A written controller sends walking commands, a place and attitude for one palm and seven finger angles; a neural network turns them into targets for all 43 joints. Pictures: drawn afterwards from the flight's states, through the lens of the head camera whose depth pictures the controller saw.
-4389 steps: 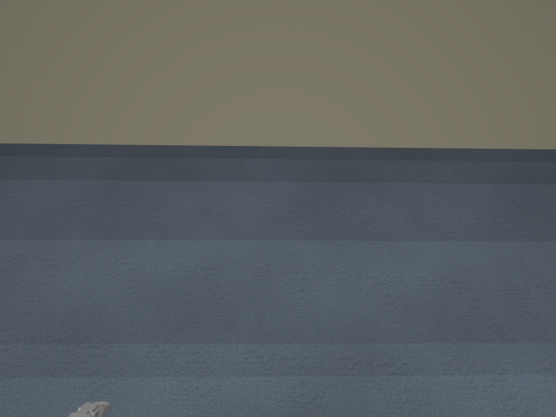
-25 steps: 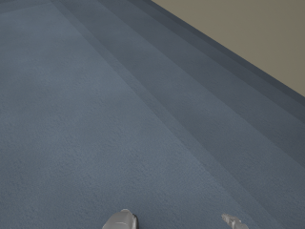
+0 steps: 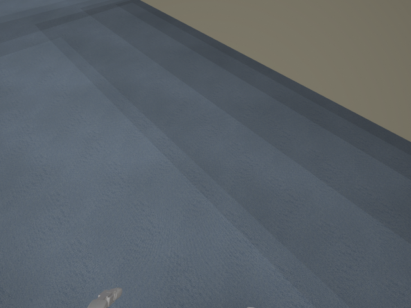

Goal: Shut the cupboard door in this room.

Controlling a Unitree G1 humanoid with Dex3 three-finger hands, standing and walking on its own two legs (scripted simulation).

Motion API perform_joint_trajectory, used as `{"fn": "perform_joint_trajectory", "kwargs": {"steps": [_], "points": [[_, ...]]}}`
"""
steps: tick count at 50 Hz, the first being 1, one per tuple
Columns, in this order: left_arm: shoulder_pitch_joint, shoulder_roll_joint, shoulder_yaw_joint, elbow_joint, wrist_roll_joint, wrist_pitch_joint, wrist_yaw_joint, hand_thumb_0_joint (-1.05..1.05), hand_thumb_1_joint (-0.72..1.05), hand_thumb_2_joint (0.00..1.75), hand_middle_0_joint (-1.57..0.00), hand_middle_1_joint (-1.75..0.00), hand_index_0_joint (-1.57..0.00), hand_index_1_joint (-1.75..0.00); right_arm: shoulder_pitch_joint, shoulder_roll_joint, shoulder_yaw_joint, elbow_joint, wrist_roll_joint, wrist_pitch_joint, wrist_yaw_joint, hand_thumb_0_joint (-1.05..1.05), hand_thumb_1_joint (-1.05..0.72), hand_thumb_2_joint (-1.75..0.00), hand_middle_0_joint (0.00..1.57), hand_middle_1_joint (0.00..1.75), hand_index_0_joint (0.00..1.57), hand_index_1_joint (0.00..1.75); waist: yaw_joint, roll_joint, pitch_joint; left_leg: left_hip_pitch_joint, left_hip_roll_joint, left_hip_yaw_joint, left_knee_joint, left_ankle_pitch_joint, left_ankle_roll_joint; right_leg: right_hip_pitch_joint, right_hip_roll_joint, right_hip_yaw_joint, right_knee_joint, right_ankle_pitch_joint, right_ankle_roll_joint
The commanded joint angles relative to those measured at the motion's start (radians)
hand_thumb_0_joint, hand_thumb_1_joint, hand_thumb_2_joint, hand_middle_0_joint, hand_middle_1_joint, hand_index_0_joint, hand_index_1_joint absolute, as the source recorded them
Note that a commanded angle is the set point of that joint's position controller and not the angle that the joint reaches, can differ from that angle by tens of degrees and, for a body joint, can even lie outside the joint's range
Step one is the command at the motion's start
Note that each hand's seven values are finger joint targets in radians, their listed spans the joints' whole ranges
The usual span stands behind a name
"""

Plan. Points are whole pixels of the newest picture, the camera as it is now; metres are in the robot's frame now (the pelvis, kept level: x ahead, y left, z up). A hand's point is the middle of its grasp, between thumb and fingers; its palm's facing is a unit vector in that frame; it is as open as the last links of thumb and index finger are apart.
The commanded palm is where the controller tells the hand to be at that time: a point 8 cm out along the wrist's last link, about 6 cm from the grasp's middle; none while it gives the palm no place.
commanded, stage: turn to face it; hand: left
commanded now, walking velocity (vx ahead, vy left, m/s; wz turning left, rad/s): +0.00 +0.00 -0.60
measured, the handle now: out of the picture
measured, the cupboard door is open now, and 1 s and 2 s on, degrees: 10 10 10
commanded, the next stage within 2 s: none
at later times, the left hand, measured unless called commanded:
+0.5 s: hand (115, 286) +0.19 +0.22 -0.17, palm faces -0.16 -0.97 -0.18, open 7.4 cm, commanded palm none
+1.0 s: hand (163, 235) +0.31 +0.13 -0.15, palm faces -0.52 -0.82 -0.23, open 7.4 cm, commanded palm none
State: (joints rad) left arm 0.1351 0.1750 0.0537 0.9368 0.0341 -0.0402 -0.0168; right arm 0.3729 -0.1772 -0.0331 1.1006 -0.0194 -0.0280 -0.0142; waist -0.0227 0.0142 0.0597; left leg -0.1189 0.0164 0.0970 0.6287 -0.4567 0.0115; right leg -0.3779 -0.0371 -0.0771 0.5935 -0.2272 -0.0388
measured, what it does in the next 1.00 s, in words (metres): walks ahead, turning right: left foot, then right foot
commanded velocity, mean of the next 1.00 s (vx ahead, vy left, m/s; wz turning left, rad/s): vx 0.00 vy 0.00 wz -0.60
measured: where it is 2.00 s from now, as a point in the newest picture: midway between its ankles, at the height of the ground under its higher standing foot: outside the picture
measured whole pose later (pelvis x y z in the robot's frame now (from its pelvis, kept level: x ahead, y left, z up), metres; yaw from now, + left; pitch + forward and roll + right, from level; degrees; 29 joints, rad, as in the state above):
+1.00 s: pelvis +0.12 +0.01 +0.01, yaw -32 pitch +1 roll +0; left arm 0.16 0.22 0.05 0.87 0.03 0.05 -0.01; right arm 0.21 -0.26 -0.05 0.90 -0.01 0.05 -0.01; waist -0.02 0.00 0.07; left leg -0.45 0.07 0.06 0.92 -0.43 -0.08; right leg -0.29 0.00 0.02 0.54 -0.27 0.00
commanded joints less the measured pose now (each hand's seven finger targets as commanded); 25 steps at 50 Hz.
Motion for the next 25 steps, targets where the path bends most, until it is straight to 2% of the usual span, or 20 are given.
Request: {"fn": "perform_joint_trajectory", "kwargs": {"steps": [1,2,3,4,6,8,12,13,15,16,17,18,19,21,23,25], "points": [[0.283,0.183,0.043,0.05,-0.019,-0.006,0.037,0.0,0.9,0.9,-0.2,-0.3,-0.2,-0.3,-0.038,-0.087,-0.022,-0.103,0.01,-0.02,-0.015,0.0,-0.9,-0.9,0.2,0.3,0.2,0.3,0.097,-0.233,-0.16,-0.459,0.019,-0.087,0.534,-0.128,-0.019,0.501,-0.35,0.455,-0.23,0.755,-0.238],[0.224,0.159,0.04,0.029,-0.017,-0.002,0.041,0.0,0.9,0.9,-0.2,-0.3,-0.2,-0.3,-0.079,-0.072,-0.017,-0.113,0.013,-0.015,-0.015,0.0,-0.9,-0.9,0.2,0.3,0.2,0.3,0.078,-0.127,-0.131,-0.464,0.046,-0.1,0.523,-0.065,-0.029,0.447,-0.309,0.37,-0.219,0.77,-0.229],[0.186,0.149,0.039,0.014,-0.017,0.0,0.042,0.0,0.9,0.9,-0.2,-0.3,-0.2,-0.3,-0.09,-0.057,-0.013,-0.117,0.011,-0.004,-0.013,0.0,-0.9,-0.9,0.2,0.3,0.2,0.3,0.056,-0.087,-0.124,-0.424,0.058,-0.094,0.488,-0.036,-0.037,0.362,-0.284,0.308,-0.229,0.74,-0.209],[0.158,0.141,0.038,0.006,-0.015,-0.001,0.041,0.0,0.9,0.9,-0.2,-0.3,-0.2,-0.3,-0.082,-0.04,-0.011,-0.116,0.007,0.009,-0.011,0.0,-0.9,-0.9,0.2,0.3,0.2,0.3,0.035,-0.087,-0.121,-0.391,0.059,-0.081,0.452,-0.007,-0.047,0.301,-0.257,0.264,-0.242,0.727,-0.187],[0.13,0.138,0.04,0.001,-0.012,0.003,0.04,0.0,0.9,0.9,-0.2,-0.3,-0.2,-0.3,-0.071,-0.023,-0.011,-0.123,0.005,0.026,-0.008,0.0,-0.9,-0.9,0.2,0.3,0.2,0.3,0.014,-0.112,-0.113,-0.357,0.048,-0.063,0.387,0.047,-0.059,0.237,-0.214,0.233,-0.256,0.671,-0.161],[0.119,0.147,0.049,-0.011,-0.009,0.012,0.039,0.0,0.9,0.9,-0.2,-0.3,-0.2,-0.3,-0.087,-0.025,-0.014,-0.146,0.002,0.036,-0.009,0.0,-0.9,-0.9,0.2,0.3,0.2,0.3,0.009,-0.11,-0.122,-0.342,0.035,-0.057,0.306,0.076,-0.069,0.214,-0.196,0.244,-0.248,0.612,-0.156],[0.1,0.181,0.063,-0.031,-0.007,0.03,0.033,0.0,0.9,0.9,-0.2,-0.3,-0.2,-0.3,-0.142,-0.051,-0.021,-0.198,0.008,0.036,-0.01,0.0,-0.9,-0.9,0.2,0.3,0.2,0.3,0.014,-0.143,-0.121,-0.273,0.017,-0.063,0.136,0.105,-0.071,0.176,-0.181,0.317,-0.227,0.447,-0.145],[0.094,0.186,0.065,-0.035,-0.009,0.036,0.031,0.0,0.9,0.9,-0.2,-0.3,-0.2,-0.3,-0.145,-0.06,-0.021,-0.205,0.009,0.033,-0.013,0.0,-0.9,-0.9,0.2,0.3,0.2,0.3,0.012,-0.138,-0.122,-0.232,0.006,-0.061,0.08,0.131,-0.07,0.164,-0.168,0.328,-0.211,0.414,-0.133],[0.059,0.181,0.065,-0.05,-0.016,0.047,0.028,0.0,0.9,0.9,-0.2,-0.3,-0.2,-0.3,-0.102,-0.088,-0.023,-0.2,0.009,0.023,-0.018,0.0,-0.9,-0.9,0.2,0.3,0.2,0.3,-0.021,-0.137,-0.114,-0.066,0.01,-0.058,-0.11,0.247,-0.069,0.056,-0.127,0.321,-0.161,0.284,-0.078],[0.071,0.143,0.057,-0.061,-0.02,0.054,0.025,0.0,0.9,0.9,-0.2,-0.3,-0.2,-0.3,-0.088,-0.136,-0.031,-0.203,0.005,0.014,-0.021,0.0,-0.9,-0.9,0.2,0.3,0.2,0.3,-0.019,-0.021,-0.121,0.033,0.103,-0.145,-0.22,0.288,-0.042,-0.042,-0.048,0.277,-0.08,0.123,-0.031],[0.103,0.093,0.047,-0.081,-0.027,0.061,0.017,0.0,0.9,0.9,-0.2,-0.3,-0.2,-0.3,-0.073,-0.234,-0.045,-0.217,-0.01,0.01,-0.026,0.0,-0.9,-0.9,0.2,0.3,0.2,0.3,-0.02,0.229,-0.121,0.103,0.327,-0.367,-0.283,0.36,0.057,-0.183,0.088,0.156,0.089,-0.203,0.027],[0.081,0.107,0.047,-0.105,-0.022,0.058,0.012,0.0,0.9,0.9,-0.2,-0.3,-0.2,-0.3,-0.05,-0.269,-0.053,-0.234,-0.016,0.02,-0.029,0.0,-0.9,-0.9,0.2,0.3,0.2,0.3,-0.044,0.253,-0.104,0.031,0.466,-0.463,-0.34,0.371,0.161,-0.189,0.09,0.077,0.32,-0.421,0.048],[0.064,0.13,0.052,-0.098,-0.011,0.068,0.01,0.0,0.9,0.9,-0.2,-0.3,-0.2,-0.3,-0.083,-0.252,-0.047,-0.241,-0.02,0.015,-0.029,0.0,-0.9,-0.9,0.2,0.3,0.2,0.3,-0.031,0.223,-0.096,-0.013,0.456,-0.451,-0.357,0.378,0.172,-0.197,0.055,0.108,0.469,-0.401,0.054],[0.076,0.144,0.063,-0.087,-0.01,0.076,-0.006,0.0,0.9,0.9,-0.2,-0.3,-0.2,-0.3,-0.186,-0.219,-0.035,-0.278,-0.013,0.016,-0.031,0.0,-0.9,-0.9,0.2,0.3,0.2,0.3,0.019,0.172,-0.061,-0.062,0.394,-0.306,-0.335,0.447,0.155,-0.206,0.005,0.094,0.582,-0.3,0.073],[0.083,0.124,0.059,-0.084,-0.012,0.09,-0.014,0.0,0.9,0.9,-0.2,-0.3,-0.2,-0.3,-0.202,-0.201,-0.031,-0.283,-0.015,0.018,-0.031,0.0,-0.9,-0.9,0.2,0.3,0.2,0.3,0.03,0.128,-0.069,-0.05,0.335,-0.164,-0.314,0.508,0.124,-0.18,-0.007,0.076,0.562,-0.231,0.088],[0.07,0.113,0.054,-0.095,-0.014,0.095,-0.017,0.0,0.9,0.9,-0.2,-0.3,-0.2,-0.3,-0.171,-0.201,-0.034,-0.271,-0.012,0.017,-0.03,0.0,-0.9,-0.9,0.2,0.3,0.2,0.3,0.016,0.14,-0.098,0.005,0.33,-0.111,-0.293,0.579,0.125,-0.17,-0.011,0.054,0.497,-0.211,0.097]]}}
